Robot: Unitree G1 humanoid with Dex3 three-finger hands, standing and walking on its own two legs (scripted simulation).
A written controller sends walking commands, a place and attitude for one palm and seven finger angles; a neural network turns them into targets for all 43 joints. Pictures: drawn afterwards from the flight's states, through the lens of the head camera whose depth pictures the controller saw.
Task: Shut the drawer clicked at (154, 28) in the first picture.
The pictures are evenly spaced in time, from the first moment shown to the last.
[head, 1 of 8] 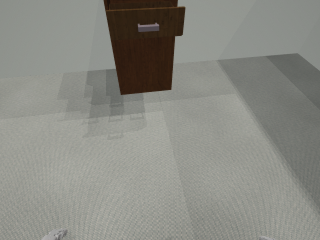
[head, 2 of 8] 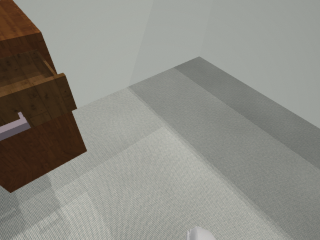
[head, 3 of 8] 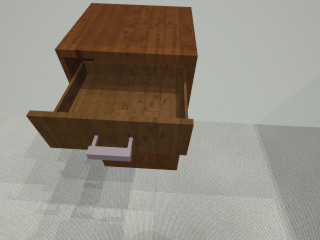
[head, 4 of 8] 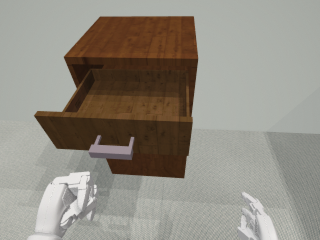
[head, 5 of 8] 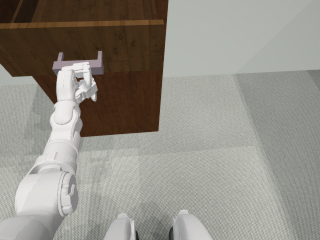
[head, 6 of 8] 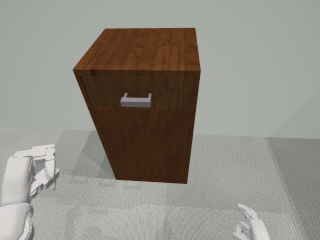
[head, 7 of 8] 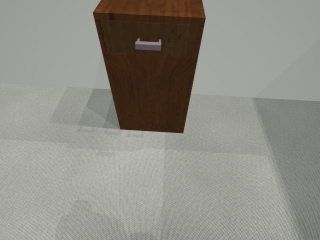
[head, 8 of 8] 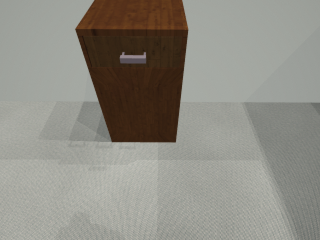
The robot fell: no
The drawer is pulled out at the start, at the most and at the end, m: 0.28 0.28 0.00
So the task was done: yes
